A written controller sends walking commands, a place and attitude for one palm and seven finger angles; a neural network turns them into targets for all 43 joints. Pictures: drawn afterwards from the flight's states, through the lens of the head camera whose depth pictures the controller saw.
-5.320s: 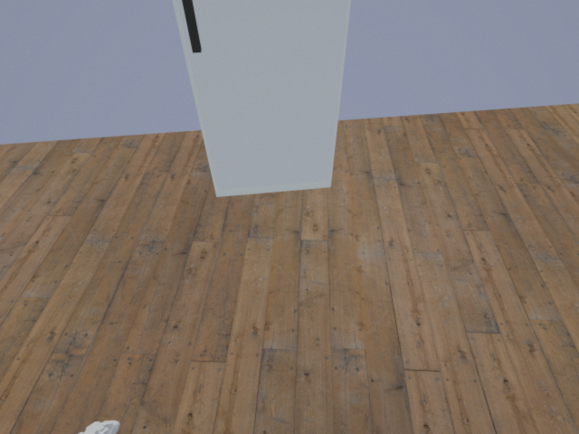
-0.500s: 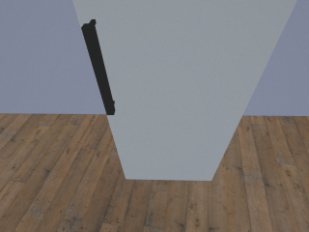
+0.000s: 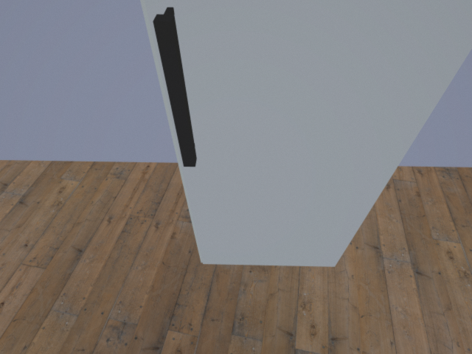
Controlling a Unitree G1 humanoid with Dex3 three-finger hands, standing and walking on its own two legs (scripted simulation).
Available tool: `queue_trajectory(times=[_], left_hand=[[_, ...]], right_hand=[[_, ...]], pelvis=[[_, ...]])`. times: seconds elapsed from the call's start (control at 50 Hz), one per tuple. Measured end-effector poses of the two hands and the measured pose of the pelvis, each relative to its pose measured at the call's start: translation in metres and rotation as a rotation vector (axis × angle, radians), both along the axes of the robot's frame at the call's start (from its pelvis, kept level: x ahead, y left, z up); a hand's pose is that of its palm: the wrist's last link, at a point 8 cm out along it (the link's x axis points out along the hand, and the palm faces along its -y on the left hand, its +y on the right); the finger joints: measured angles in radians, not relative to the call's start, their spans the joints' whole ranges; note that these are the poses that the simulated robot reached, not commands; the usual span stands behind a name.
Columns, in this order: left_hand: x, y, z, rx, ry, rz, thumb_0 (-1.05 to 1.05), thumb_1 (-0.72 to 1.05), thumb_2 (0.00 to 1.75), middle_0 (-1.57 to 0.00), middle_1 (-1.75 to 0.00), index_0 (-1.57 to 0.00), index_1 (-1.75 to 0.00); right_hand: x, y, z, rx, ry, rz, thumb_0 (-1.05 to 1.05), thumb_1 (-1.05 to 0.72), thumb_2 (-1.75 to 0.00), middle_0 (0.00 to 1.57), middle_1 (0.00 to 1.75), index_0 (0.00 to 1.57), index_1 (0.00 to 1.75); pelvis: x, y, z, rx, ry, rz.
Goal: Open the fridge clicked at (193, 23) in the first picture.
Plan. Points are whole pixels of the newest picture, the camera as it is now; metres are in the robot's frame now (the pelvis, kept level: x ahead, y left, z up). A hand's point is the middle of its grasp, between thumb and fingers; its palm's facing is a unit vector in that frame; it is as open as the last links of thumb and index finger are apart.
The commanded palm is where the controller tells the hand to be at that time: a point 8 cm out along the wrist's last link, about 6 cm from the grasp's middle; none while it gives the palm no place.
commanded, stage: come to a stop and stand still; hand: left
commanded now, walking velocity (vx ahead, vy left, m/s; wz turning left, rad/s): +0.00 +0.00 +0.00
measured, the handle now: (181, 99) +0.53 +0.14 +0.16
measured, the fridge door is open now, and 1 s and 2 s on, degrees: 0 0 0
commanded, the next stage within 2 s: look again from close up in 0.90 s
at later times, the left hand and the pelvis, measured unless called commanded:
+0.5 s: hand out of the picture +0.02 +0.15 -0.17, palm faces -0.01 -0.97 -0.23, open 7.4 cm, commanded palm none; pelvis +0.00 -0.04 +0.01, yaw +0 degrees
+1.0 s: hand out of the picture +0.03 +0.15 -0.16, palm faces +0.02 -0.97 -0.26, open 7.4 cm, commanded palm none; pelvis +0.00 -0.06 +0.01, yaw +1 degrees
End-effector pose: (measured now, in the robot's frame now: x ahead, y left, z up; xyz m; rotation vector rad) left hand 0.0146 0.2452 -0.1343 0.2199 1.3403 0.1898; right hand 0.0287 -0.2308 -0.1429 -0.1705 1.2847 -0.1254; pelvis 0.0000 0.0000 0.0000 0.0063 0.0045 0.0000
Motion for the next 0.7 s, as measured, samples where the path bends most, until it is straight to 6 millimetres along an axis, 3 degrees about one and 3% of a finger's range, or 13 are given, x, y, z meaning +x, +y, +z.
queue_trajectory(times=[0.24, 0.5, 0.7], left_hand=[[0.016, -0.013, 0.003, -0.007, -0.026, -0.025, 0.01, 0.91, 0.90, -0.20, -0.30, -0.20, -0.30], [0.005, -0.045, 0.000, -0.041, 0.002, -0.017, 0.01, 0.91, 0.90, -0.20, -0.30, -0.20, -0.30], [0.002, -0.053, 0.001, -0.033, 0.011, -0.004, 0.01, 0.91, 0.90, -0.20, -0.30, -0.20, -0.30]], right_hand=[[0.014, -0.016, 0.005, -0.003, -0.019, 0.006, 0.01, -0.91, -0.90, 0.20, 0.30, 0.20, 0.30], [0.009, -0.044, 0.007, -0.019, 0.017, 0.003, 0.00, -0.91, -0.90, 0.20, 0.30, 0.20, 0.30], [0.008, -0.060, 0.009, -0.030, 0.040, 0.010, 0.00, -0.91, -0.90, 0.20, 0.30, 0.20, 0.30]], pelvis=[[0.001, -0.013, 0.003, 0.006, 0.000, -0.005], [0.001, -0.036, 0.005, 0.005, -0.001, 0.001], [0.003, -0.049, 0.006, 0.004, -0.001, 0.008]])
